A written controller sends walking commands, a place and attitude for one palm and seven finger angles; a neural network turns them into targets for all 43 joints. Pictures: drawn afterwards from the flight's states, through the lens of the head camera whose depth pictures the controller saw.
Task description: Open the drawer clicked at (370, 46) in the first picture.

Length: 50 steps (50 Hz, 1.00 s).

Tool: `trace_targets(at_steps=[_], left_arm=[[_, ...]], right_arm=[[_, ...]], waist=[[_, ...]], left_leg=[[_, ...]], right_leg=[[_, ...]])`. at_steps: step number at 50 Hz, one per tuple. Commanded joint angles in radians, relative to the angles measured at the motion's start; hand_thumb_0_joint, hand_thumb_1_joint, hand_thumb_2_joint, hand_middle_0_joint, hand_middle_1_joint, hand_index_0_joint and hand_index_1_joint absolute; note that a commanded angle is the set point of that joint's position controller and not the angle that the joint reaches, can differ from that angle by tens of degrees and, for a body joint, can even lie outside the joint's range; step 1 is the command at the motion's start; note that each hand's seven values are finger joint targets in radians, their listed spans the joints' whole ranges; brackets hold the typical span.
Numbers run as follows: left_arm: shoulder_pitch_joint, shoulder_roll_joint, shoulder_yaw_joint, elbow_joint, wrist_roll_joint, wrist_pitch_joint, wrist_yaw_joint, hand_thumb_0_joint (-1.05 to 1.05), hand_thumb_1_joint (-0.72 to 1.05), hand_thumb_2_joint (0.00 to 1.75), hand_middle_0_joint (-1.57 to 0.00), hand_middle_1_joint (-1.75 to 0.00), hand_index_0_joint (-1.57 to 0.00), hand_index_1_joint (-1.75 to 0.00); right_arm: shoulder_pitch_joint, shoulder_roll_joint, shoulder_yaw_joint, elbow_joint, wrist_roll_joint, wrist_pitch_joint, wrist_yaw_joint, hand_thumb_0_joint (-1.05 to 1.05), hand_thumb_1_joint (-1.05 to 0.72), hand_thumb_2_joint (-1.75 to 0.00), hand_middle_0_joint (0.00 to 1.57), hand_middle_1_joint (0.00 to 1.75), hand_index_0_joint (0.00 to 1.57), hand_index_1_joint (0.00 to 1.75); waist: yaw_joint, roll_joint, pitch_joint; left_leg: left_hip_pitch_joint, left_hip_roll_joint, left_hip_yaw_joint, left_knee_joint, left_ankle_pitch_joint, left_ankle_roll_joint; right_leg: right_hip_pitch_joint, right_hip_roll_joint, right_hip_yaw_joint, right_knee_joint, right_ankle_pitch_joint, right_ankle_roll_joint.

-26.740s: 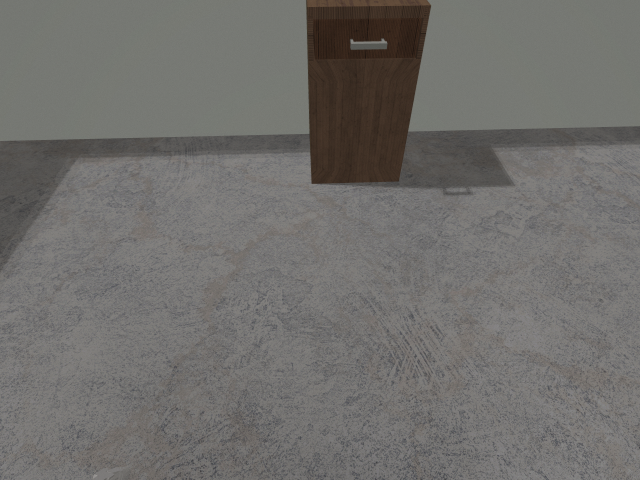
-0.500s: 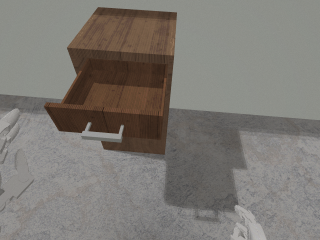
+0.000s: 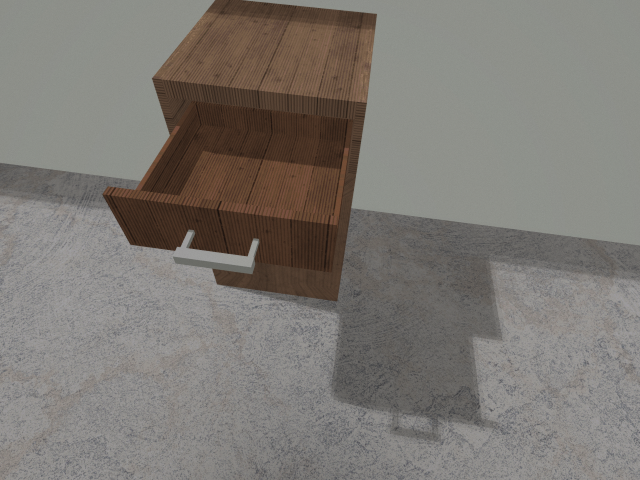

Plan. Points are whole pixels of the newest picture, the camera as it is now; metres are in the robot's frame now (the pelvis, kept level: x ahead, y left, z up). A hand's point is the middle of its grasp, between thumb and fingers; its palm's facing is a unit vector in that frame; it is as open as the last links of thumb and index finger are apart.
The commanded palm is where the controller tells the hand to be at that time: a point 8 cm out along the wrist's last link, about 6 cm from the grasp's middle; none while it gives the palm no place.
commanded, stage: let the arm hang, fingers relaxed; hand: left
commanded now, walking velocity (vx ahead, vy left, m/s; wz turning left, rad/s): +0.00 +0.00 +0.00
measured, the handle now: (218, 250) +0.47 +0.21 -0.08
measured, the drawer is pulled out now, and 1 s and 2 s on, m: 0.30 0.30 0.30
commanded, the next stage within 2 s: look to check the result in 0.68 s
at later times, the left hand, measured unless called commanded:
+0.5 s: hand out of the picture -0.01 +0.15 -0.17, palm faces +0.03 -0.99 -0.16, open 7.4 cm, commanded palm none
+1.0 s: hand out of the picture -0.02 +0.15 -0.17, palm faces +0.05 -0.98 -0.17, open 7.4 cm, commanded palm none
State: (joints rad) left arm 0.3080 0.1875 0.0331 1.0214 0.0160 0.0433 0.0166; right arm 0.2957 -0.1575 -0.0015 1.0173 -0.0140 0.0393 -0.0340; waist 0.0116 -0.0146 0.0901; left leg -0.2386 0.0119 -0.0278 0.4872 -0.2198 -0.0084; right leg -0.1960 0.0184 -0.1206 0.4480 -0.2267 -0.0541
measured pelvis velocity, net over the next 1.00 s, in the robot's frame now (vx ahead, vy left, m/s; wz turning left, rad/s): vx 0.01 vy -0.01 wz -0.02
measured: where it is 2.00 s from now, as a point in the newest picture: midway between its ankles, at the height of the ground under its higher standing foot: outside the picture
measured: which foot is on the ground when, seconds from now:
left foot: down 0.00-1.00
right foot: down 0.00-1.00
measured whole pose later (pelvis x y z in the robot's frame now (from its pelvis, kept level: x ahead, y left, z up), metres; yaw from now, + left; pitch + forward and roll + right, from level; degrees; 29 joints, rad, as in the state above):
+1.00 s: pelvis +0.01 -0.01 +0.00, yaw -1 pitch -2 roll +0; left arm 0.32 0.10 0.03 1.15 0.01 0.01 0.03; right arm 0.35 -0.09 -0.01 1.12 -0.01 0.01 -0.05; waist 0.00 0.02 0.06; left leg -0.19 0.02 -0.01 0.44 -0.21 -0.02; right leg -0.17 0.03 -0.10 0.43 -0.23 -0.06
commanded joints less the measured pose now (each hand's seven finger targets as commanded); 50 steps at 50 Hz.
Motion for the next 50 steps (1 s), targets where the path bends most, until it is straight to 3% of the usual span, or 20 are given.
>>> trace_targets(at_steps=[1,8,12,21,25,35,50], left_arm=[[0.032,0.082,0.012,0.014,-0.006,-0.041,0.004,0.0,0.9,0.9,-0.2,-0.3,-0.2,-0.3],[0.074,0.056,0.001,0.095,-0.007,-0.039,0.013,0.0,0.9,0.9,-0.2,-0.3,-0.2,-0.3],[0.084,0.043,0.003,0.109,-0.008,-0.038,0.015,0.0,0.9,0.9,-0.2,-0.3,-0.2,-0.3],[0.086,0.012,0.01,0.105,-0.006,-0.039,0.02,0.0,0.9,0.9,-0.2,-0.3,-0.2,-0.3],[0.084,0.003,0.013,0.101,-0.005,-0.041,0.021,0.0,0.9,0.9,-0.2,-0.3,-0.2,-0.3],[0.082,0.001,0.013,0.101,-0.006,-0.045,0.021,0.0,0.9,0.9,-0.2,-0.3,-0.2,-0.3],[0.087,0.0,0.012,0.113,-0.008,-0.047,0.022,0.0,0.9,0.9,-0.2,-0.3,-0.2,-0.3]], right_arm=[[0.059,-0.081,-0.016,-0.012,0.001,-0.033,-0.01,0.0,-0.9,-0.9,0.2,0.3,0.2,0.3],[0.113,-0.055,-0.011,0.055,0.003,-0.028,-0.014,0.0,-0.9,-0.9,0.2,0.3,0.2,0.3],[0.138,-0.035,-0.01,0.075,0.0,-0.03,-0.015,0.0,-0.9,-0.9,0.2,0.3,0.2,0.3],[0.152,0.003,-0.012,0.087,-0.002,-0.034,-0.018,0.0,-0.9,-0.9,0.2,0.3,0.2,0.3],[0.154,0.01,-0.014,0.086,-0.003,-0.039,-0.021,0.0,-0.9,-0.9,0.2,0.3,0.2,0.3],[0.151,0.012,-0.017,0.084,-0.001,-0.036,-0.021,0.0,-0.9,-0.9,0.2,0.3,0.2,0.3],[0.146,0.008,-0.014,0.096,0.0,-0.038,-0.023,0.0,-0.9,-0.9,0.2,0.3,0.2,0.3]], waist=[[-0.01,0.051,-0.065],[-0.01,0.008,0.023],[-0.009,-0.006,0.026],[-0.007,0.033,0.063],[-0.005,0.052,0.046],[-0.013,0.018,0.044],[-0.012,0.032,0.027]], left_leg=[[0.007,0.066,-0.061,-0.109,0.032,0.054],[0.017,0.067,-0.044,-0.12,0.01,0.052],[-0.002,0.059,-0.04,-0.123,-0.007,0.053],[-0.038,0.06,-0.043,-0.135,-0.026,0.054],[-0.035,0.063,-0.042,-0.134,0.003,0.054],[0.0,0.06,-0.028,-0.118,0.013,0.048],[0.023,0.069,-0.026,-0.118,0.067,0.044]], right_leg=[[0.039,-0.117,0.155,-0.149,-0.028,-0.018],[-0.036,-0.113,0.15,-0.171,-0.102,-0.017],[-0.027,-0.116,0.154,-0.168,-0.118,-0.016],[-0.04,-0.106,0.144,-0.146,-0.094,-0.015],[-0.023,-0.103,0.143,-0.133,-0.051,-0.014],[-0.039,-0.109,0.153,-0.157,-0.073,-0.016],[-0.014,-0.108,0.146,-0.151,-0.02,-0.015]])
